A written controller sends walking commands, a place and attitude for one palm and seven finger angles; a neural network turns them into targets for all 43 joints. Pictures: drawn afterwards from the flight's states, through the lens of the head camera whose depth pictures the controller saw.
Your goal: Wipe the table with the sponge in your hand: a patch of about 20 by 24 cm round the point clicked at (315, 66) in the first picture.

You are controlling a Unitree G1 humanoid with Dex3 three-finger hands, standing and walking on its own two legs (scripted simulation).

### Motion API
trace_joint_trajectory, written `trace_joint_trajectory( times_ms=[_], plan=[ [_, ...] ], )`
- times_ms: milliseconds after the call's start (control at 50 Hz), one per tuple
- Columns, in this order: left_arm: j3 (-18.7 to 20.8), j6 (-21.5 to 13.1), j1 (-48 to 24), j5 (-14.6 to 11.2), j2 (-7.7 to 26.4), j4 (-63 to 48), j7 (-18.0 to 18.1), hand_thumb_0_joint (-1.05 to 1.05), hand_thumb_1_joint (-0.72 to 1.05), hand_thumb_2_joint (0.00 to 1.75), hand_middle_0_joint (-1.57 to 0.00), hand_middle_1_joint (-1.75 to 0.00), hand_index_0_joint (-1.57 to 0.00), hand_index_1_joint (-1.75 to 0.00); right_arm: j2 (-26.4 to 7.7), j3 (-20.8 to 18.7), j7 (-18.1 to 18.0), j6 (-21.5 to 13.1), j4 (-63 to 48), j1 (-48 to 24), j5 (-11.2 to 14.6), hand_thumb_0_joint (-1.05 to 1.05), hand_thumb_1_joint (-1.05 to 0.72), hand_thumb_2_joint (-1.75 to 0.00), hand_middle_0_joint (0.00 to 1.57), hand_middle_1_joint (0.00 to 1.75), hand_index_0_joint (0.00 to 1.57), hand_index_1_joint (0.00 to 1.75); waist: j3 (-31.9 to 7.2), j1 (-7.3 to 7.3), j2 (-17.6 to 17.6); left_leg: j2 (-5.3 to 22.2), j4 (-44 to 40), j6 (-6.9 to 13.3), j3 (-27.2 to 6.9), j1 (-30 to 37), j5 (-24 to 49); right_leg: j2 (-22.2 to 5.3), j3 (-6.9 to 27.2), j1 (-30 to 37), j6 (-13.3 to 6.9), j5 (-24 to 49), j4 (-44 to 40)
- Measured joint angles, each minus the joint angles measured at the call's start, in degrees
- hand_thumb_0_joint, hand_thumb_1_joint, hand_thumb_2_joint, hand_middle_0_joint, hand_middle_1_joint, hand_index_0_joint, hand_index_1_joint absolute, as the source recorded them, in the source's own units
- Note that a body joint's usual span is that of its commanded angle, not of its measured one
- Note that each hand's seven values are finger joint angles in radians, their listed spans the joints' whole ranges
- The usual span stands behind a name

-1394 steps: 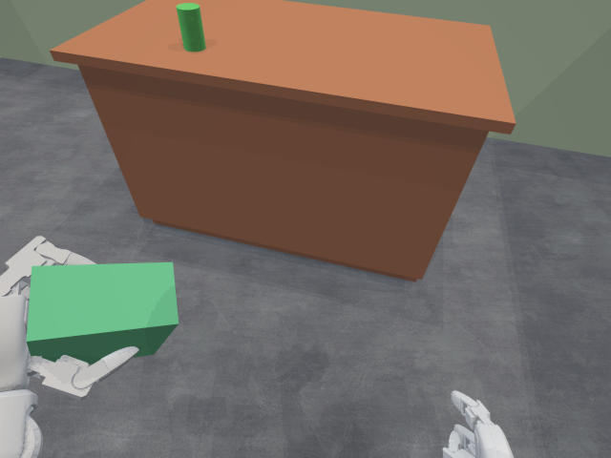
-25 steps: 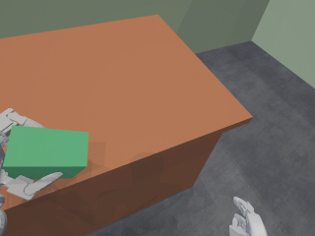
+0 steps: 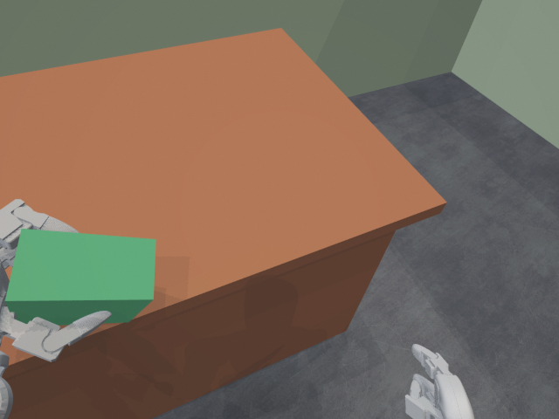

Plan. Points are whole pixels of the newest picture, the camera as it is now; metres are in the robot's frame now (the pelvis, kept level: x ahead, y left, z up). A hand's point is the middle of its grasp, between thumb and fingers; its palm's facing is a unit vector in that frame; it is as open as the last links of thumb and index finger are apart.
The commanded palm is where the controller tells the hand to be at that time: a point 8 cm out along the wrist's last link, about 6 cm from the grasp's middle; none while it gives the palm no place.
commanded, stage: shuffle to correct the standing spot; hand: left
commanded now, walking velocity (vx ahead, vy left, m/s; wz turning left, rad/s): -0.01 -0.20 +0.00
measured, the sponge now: (103, 284) +0.23 +0.21 +0.14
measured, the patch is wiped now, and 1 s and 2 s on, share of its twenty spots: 0.00 0.00 0.00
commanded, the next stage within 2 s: come to a stop and stand still in 0.20 s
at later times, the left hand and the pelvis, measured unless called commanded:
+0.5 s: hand (44, 231) +0.26 +0.27 +0.18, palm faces +0.38 -0.77 -0.51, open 10.5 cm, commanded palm +0.18 +0.27 +0.18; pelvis +0.00 +0.00 +0.00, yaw -3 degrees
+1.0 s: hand (27, 301) +0.20 +0.27 +0.16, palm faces +0.34 -0.89 -0.29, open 10.5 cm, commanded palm +0.14 +0.31 +0.18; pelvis -0.03 +0.04 +0.01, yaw -4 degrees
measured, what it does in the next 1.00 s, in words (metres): steps on the spot: left foot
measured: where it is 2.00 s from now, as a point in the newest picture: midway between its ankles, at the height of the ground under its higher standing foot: outside the picture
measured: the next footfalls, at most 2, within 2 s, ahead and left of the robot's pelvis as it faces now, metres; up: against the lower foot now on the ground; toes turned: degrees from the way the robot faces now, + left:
left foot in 0.86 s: +0.05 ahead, +0.11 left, +0.00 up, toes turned -3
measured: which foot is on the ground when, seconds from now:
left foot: down 0.00-0.58, up 0.60-0.84, down 0.86-1.00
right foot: down 0.00-1.00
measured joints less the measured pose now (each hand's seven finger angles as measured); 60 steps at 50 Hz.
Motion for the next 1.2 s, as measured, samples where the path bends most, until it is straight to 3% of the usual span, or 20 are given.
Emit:
trace_joint_trajectory(
  times_ms=[120, 200, 300, 340, 380, 420, 440, 500, 540, 560, 620, 640, 680, 720, 800, 860, 940, 980, 1060, 1200],
  plan=[
    [-2.13, 0.54, 1.14, -0.44, -0.98, 0.08, 0.06, -0.01, -0.54, 1.03, -0.7, -1.32, -0.71, -1.31, 0.14, 0.1, 0.2, -0.02, 0.63, 0.57, 0.14, 0.01, -0.91, -0.89, 0.2, 0.3, 0.2, 0.3, -0.63, -0.42, -0.21, -0.11, 1.4, 1.52, -0.01, -0.43, -1.14, -0.04, -0.06, -0.28, -0.81, -0.79, 1.08],
    [-2.25, 0.48, 0.91, -0.52, -0.41, -0.36, 0.3, -0.01, -0.54, 1.03, -0.7, -1.32, -0.71, -1.31, 0.32, 0.34, -0.14, 0.14, 1.32, 1.14, -0.12, 0.01, -0.91, -0.89, 0.2, 0.3, 0.2, 0.3, -0.76, -0.43, -1.55, -0.55, 0.17, 0.35, 0.3, 0.78, -0.82, -0.59, 0.21, 0.14, -0.48, -1.47, 1.51],
    [-0.41, 0.14, -0.5, 0.04, 0.94, -0.58, 0.32, -0.01, -0.54, 1.03, -0.7, -1.32, -0.71, -1.31, 0.19, 0.43, -0.31, 0.14, 0.76, 0.86, -0.46, 0.01, -0.91, -0.89, 0.2, 0.3, 0.2, 0.3, -0.18, -0.63, -1.3, -0.54, -1.13, -0.18, 0.19, 0.97, -0.27, -0.65, 0.17, 0.23, 1.76, -1.36, 0.6],
    [0.28, 0.07, -0.77, 0.22, 1.38, -0.56, 0.18, -0.01, -0.54, 1.03, -0.7, -1.32, -0.71, -1.31, 0.14, 0.34, -0.02, 0.11, 0.38, 0.46, -0.37, 0.01, -0.91, -0.89, 0.2, 0.3, 0.2, 0.3, 0.32, -0.74, -0.67, -0.27, -1.21, -0.33, -0.07, 0.78, -0.2, -0.28, -0.03, 0.54, 1.32, -0.83, -0.46],
    [2.47, -1.56, -7.89, 3.07, 6.29, 3.17, -3.55, -0.01, -0.54, 1.03, -0.7, -1.32, -0.71, -1.31, 0.86, -0.82, -0.3, -2.86, 1.44, 1.18, -1.23, 0.01, -0.91, -0.89, 0.2, 0.3, 0.2, 0.3, 1.34, 2.05, -1.45, -0.05, -0.86, 0.58, 0.99, 0.17, 1.25, -0.22, 0.27, 0.12, 0.58, -0.23, -0.7],
    [5.62, -3.95, -13.26, 2.79, 9.14, 8.35, -4.13, -0.01, -0.55, 1.03, -0.71, -1.32, -0.72, -1.31, 0.8, -0.64, 0.04, -4.01, 1.91, 0.84, -1.15, 0.01, -0.91, -0.89, 0.2, 0.3, 0.2, 0.3, 1.78, 3.1, -2.48, -0.03, -1.27, 1.6, 2.11, -0.2, 2.26, -0.35, 0.89, -0.89, -0.07, 0.2, -0.4],
    [6.98, -4.61, -13.83, 2.1, 8.9, 10.06, -3.66, -0.01, -0.54, 1.03, -0.7, -1.32, -0.72, -1.31, 0.38, -0.53, 0.42, -4.61, 1.7, 0.48, -0.84, 0.01, -0.91, -0.89, 0.2, 0.3, 0.2, 0.3, 1.88, 3.06, -2.61, -0.08, -2.52, 1.77, 2.78, 0.44, 1.96, -0.53, 1.55, -1.85, 1.03, 0.29, 0.81],
    [7.14, -4.15, -10.5, 0.87, 4.38, 10.18, -2.27, -0.01, -0.54, 1.03, -0.7, -1.32, -0.71, -1.31, -1.7, -1.52, 1.82, -5.7, -0.61, -0.36, -0.44, 0.01, -0.91, -0.89, 0.2, 0.3, 0.21, 0.3, 2.17, 1.27, -1.04, -0.3, -3.49, 0.85, 4.52, 1.23, 1.31, -1.62, 2.58, -7.05, 7.8, 0.87, 10.45],
    [3.52, -3.51, -6.47, 1.4, 0.98, 7.87, -2.33, -0.01, -0.54, 1.03, -0.69, -1.33, -0.71, -1.32, -2.6, -2.52, 2.37, -6.01, -1.56, -0.08, -0.14, 0.01, -0.91, -0.89, 0.2, 0.3, 0.21, 0.3, 1.96, 0.1, -0.15, -1.13, -1.86, 0.4, 4.8, 1.48, 0.4, -2.71, 2.47, -6.29, 9.16, -1.58, 11.79],
    [1.36, -3.28, -4.09, 1.81, -0.39, 6.57, -2.48, -0.01, -0.54, 1.03, -0.69, -1.33, -0.71, -1.32, -2.86, -2.69, 2.43, -6.01, -1.75, 0.2, 0.07, 0.01, -0.91, -0.89, 0.2, 0.3, 0.21, 0.3, 1.29, -0.21, 0.13, -1.41, -0.57, 0.31, 4.94, 1.17, -0.39, -3.13, 2.04, -4.75, 8.1, -4.15, 9.94],
    [-3.82, -3.46, 0.77, 2.68, -2.79, 4.16, -3.05, -0.01, -0.54, 1.03, -0.7, -1.33, -0.71, -1.32, -2.8, -2.57, 1.49, -5.54, -0.73, -0.23, 0.24, 0.01, -0.91, -0.89, 0.2, 0.3, 0.2, 0.3, 0.8, -1.04, 1.36, -1.67, 7.71, 1.63, 2.34, -1.66, -4.56, -2.18, 0.56, -2.96, -0.93, -4.38, 7.59],
    [-4.62, -3.88, 1.34, 2.7, -2.65, 3.98, -2.93, -0.01, -0.54, 1.03, -0.7, -1.32, -0.71, -1.32, -2.38, -2.26, 1.02, -5.24, 0.06, -0.45, 0.27, 0.01, -0.91, -0.89, 0.2, 0.3, 0.2, 0.3, 0.99, -1.02, 0.93, -2.44, 12.01, 1.94, 1.21, -2.95, -6.03, -2.16, 0.3, -2.6, -1.7, -3.6, 7.28],
    [-4.56, -4.93, 1.34, 2.59, -1.8, 4.34, -2.24, -0.01, -0.54, 1.03, -0.7, -1.32, -0.71, -1.31, -1.49, -1.39, 0.37, -4.9, 1.56, -0.54, 0.03, 0.01, -0.91, -0.89, 0.2, 0.3, 0.2, 0.3, 1.0, -0.33, -0.45, -4.09, 18.44, 2.18, -0.21, -4.97, -6.03, -2.16, 0.43, -1.75, -0.77, -2.4, 5.56],
    [-2.79, -5.69, 0.53, 2.45, -1.03, 4.98, -1.04, -0.01, -0.54, 1.03, -0.7, -1.32, -0.72, -1.31, -0.72, -0.51, -0.04, -4.98, 2.45, -0.45, -0.24, 0.01, -0.91, -0.89, 0.2, 0.3, 0.2, 0.3, 0.77, 0.84, -1.77, -5.2, 19.61, 2.38, -0.39, -5.43, -5.5, -1.97, 1.21, -1.02, -0.14, -0.58, 2.98],
    [0.79, -6.37, -3.78, 2.28, -0.95, 6.14, 1.41, -0.01, -0.55, 1.03, -0.71, -1.32, -0.72, -1.31, -0.3, 0.57, -0.4, -5.98, 3.06, -0.19, -0.91, 0.01, -0.91, -0.89, 0.2, 0.3, 0.2, 0.3, 0.15, 2.13, -2.5, -5.88, 7.91, 3.51, 0.45, -1.59, -3.73, -1.55, 1.97, -0.16, -0.37, 2.65, -0.96],
    [0.3, -6.62, -6.98, 2.24, -2.84, 7.09, 2.26, -0.01, -0.54, 1.03, -0.7, -1.32, -0.71, -1.31, -1.11, 0.69, -0.22, -6.52, 3.45, 0.36, -0.98, 0.01, -0.91, -0.89, 0.2, 0.3, 0.2, 0.3, -1.33, 2.02, -0.65, -5.3, -2.59, 4.81, 0.3, 3.02, 0.65, -0.48, 0.9, 0.07, 1.25, 3.64, -2.34],
    [-2.74, -5.6, -7.44, 2.92, -5.37, 8.57, 1.52, -0.01, -0.54, 1.03, -0.7, -1.32, -0.71, -1.31, -0.66, 1.0, -0.04, -5.17, 3.84, 0.42, -0.73, 0.01, -0.91, -0.89, 0.2, 0.3, 0.2, 0.3, -2.2, 2.43, -1.85, -5.97, -4.99, 5.39, 1.16, 4.45, 2.8, -1.32, 1.73, 1.24, 4.79, 4.22, -3.96],
    [-4.11, -4.7, -5.92, 3.74, -5.78, 8.73, 0.93, -0.01, -0.54, 1.03, -0.7, -1.32, -0.71, -1.31, -0.6, 1.31, -0.17, -4.75, 2.92, 0.68, -0.86, 0.01, -0.91, -0.89, 0.2, 0.3, 0.2, 0.3, -2.75, 1.99, -2.05, -6.17, -6.02, 5.85, 1.6, 4.76, 3.13, -1.62, 2.03, 1.17, 5.51, 3.2, -4.19],
    [-4.97, -3.79, -5.2, 5.07, -3.64, 8.17, -0.08, -0.01, -0.54, 1.03, -0.7, -1.32, -0.71, -1.31, -0.21, 1.54, -0.46, -4.97, 0.97, 0.89, -0.97, 0.01, -0.91, -0.89, 0.2, 0.3, 0.2, 0.3, -1.69, 1.22, -2.85, -7.35, -6.82, 6.85, 1.95, 4.68, 4.2, -2.7, 2.4, 0.5, 5.69, 3.69, -3.51],
    [-1.31, -5.46, -4.98, 5.01, -0.62, 5.43, -0.38, -0.01, -0.54, 1.03, -0.7, -1.32, -0.71, -1.31, 0.19, 1.79, -0.05, -5.84, 0.99, 2.05, -1.24, 0.01, -0.91, -0.89, 0.2, 0.3, 0.2, 0.3, -0.87, 1.56, -2.41, -8.97, -6.98, 8.09, 2.08, 4.67, 4.11, -3.88, 3.11, 0.52, 5.12, 5.07, -3.51]
  ],
)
